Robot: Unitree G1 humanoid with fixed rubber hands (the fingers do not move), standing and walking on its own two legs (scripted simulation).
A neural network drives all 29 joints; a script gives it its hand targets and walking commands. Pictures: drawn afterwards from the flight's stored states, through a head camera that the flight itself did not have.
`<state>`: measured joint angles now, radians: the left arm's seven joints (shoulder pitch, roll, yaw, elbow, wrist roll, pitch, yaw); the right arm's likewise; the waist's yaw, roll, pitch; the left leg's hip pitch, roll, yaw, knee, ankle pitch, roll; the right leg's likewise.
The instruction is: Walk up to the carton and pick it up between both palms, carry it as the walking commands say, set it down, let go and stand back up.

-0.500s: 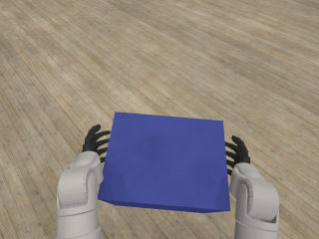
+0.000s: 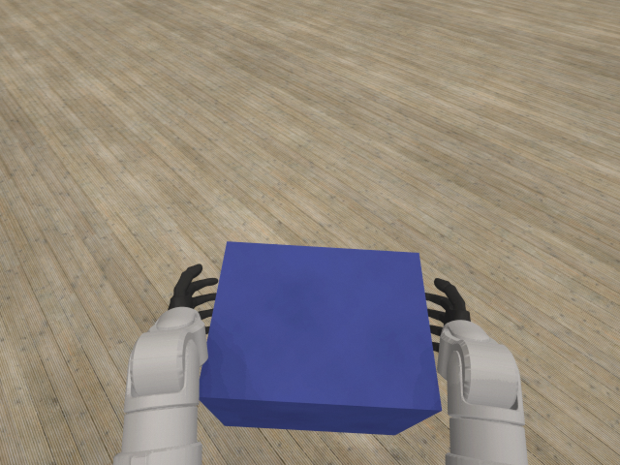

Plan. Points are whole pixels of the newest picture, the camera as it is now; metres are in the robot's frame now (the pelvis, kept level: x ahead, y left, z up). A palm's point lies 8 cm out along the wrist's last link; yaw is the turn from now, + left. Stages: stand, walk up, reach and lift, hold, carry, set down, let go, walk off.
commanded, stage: carry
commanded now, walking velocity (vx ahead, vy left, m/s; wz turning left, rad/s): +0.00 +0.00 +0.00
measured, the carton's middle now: (316, 344) +0.30 +0.00 -0.02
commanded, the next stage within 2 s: none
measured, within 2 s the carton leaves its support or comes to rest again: neither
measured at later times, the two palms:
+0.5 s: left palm (162, 360) +0.23 +0.19 +0.05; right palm (450, 377) +0.22 -0.15 +0.05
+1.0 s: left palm (171, 355) +0.24 +0.18 +0.05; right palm (454, 377) +0.23 -0.16 +0.04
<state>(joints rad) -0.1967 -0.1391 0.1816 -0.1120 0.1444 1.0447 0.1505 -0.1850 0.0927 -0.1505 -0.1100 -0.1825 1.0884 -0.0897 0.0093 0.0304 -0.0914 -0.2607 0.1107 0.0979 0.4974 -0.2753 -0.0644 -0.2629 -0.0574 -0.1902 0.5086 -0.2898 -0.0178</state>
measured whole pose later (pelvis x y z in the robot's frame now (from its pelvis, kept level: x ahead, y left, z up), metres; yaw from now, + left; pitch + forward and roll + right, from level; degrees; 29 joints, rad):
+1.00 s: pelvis -0.03 +0.01 +0.00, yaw +0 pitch +2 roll +0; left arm -0.12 -0.13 0.19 0.00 0.18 0.82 0.04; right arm -0.09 0.10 -0.15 0.00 -0.20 0.85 -0.07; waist 0.00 0.02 -0.10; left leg -0.29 0.10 0.11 0.49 -0.23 -0.04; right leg -0.29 -0.07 -0.18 0.50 -0.23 -0.01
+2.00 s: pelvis -0.05 +0.01 -0.02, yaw -10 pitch +1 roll +0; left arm -0.16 -0.13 0.19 -0.28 0.07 1.15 0.20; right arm -0.13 0.13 -0.13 -0.25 -0.16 1.17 -0.11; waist 0.04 0.00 -0.07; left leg -0.35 0.20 0.25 0.69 -0.32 -0.06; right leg -0.44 -0.04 -0.13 0.69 -0.30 -0.02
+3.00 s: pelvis -0.16 -0.06 -0.01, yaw -60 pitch +4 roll +3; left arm -0.24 -0.15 0.21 -0.32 0.10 1.13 0.14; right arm -0.14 0.13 -0.15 -0.37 -0.08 1.15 -0.20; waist -0.04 0.00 0.11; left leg -0.66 0.14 0.08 1.15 -0.42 -0.15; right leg -0.45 0.09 0.03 0.58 -0.19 -0.10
